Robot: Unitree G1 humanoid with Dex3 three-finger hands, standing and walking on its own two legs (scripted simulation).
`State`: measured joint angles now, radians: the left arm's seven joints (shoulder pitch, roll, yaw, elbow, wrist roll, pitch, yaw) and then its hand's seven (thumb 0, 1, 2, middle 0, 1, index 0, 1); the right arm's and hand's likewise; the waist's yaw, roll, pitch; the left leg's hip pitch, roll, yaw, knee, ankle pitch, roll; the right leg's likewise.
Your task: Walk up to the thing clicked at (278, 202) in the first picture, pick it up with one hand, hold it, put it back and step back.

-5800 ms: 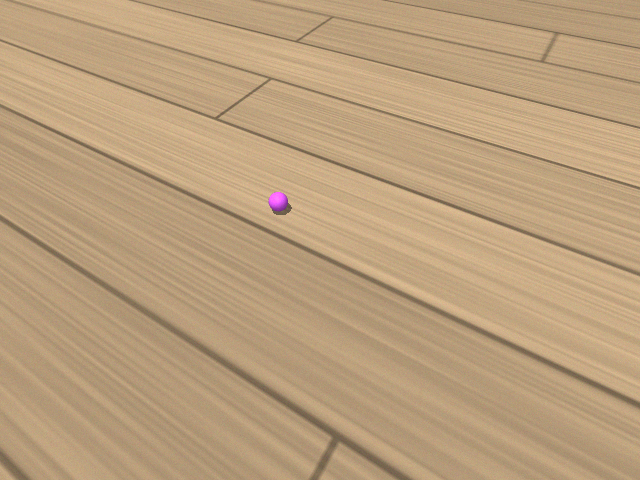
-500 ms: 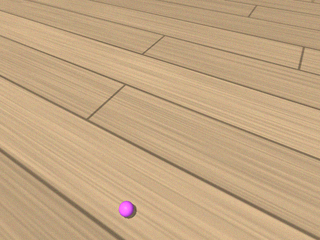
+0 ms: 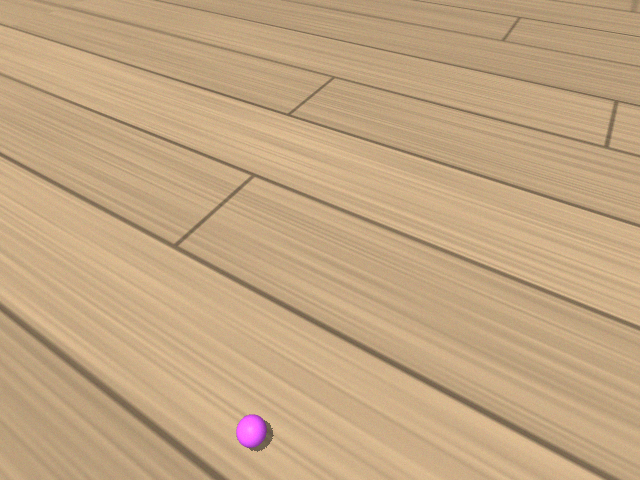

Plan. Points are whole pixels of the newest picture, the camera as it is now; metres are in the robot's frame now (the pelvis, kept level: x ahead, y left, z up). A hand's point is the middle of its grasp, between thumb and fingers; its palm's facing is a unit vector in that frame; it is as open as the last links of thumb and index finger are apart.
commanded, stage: walk up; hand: left
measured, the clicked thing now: (251, 430) +0.41 +0.22 -0.73
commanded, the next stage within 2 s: none
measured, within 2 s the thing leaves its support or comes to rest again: neither
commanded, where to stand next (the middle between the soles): +0.06 +0.00 m, yaw -2 degrees
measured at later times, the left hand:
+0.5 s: hand out of the picture +0.14 +0.32 -0.18, palm faces -0.05 -0.93 -0.36, open 7.4 cm
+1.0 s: hand out of the picture -0.02 +0.27 -0.14, palm faces -0.05 -0.92 -0.39, open 7.4 cm
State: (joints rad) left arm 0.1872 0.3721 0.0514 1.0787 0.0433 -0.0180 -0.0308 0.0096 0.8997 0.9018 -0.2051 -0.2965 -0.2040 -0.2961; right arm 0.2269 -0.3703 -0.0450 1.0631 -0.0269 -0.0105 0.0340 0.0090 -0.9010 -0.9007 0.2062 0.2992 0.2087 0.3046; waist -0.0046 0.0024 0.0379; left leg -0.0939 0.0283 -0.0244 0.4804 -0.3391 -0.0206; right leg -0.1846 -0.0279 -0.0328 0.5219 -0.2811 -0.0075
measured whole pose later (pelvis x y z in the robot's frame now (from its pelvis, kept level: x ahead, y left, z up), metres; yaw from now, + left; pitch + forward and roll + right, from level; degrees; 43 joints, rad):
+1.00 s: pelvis -0.05 +0.00 -0.01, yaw -2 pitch +1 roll +1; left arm 0.33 0.36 0.09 0.81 0.06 0.04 -0.05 0.01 0.90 0.90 -0.21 -0.30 -0.21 -0.30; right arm 0.32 -0.43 -0.06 0.88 0.00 0.03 -0.01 0.01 -0.90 -0.90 0.20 0.30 0.21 0.30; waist 0.04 0.02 0.08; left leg -0.42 -0.08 -0.06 1.06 -0.44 -0.02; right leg -0.28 -0.02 -0.02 0.62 -0.36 -0.05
